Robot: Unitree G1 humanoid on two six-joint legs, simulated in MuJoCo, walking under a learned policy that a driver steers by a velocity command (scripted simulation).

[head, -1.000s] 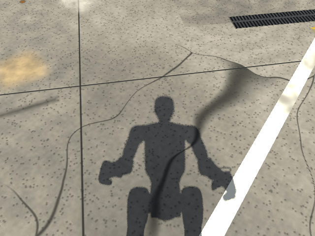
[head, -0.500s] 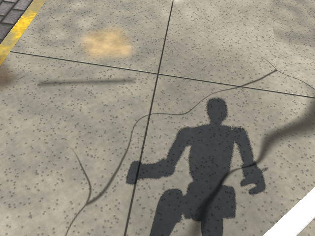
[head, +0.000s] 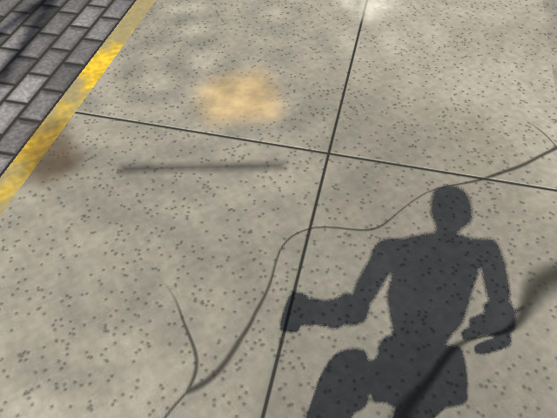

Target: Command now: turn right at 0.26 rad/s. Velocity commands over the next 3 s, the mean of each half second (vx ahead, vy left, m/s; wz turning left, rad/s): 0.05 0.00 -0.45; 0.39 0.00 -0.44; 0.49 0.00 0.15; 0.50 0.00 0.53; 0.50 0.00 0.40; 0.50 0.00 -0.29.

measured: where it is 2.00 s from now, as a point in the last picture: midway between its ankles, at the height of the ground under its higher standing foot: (408, 352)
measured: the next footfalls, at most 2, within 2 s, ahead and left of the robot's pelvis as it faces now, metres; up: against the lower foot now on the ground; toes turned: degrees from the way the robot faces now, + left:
right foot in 0.44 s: +0.03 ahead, -0.14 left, +0.00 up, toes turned -17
left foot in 0.92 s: +0.33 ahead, -0.02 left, +0.00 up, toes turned -30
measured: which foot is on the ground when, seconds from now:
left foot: down 0.00-0.46, up 0.48-0.90, down 0.92-1.00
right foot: down 0.00-0.16, up 0.18-0.42, down 0.44-0.92, up 0.94-1.00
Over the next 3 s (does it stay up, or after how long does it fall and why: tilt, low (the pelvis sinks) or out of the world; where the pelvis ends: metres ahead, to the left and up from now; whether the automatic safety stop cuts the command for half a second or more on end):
stays up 1.21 -0.25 0.00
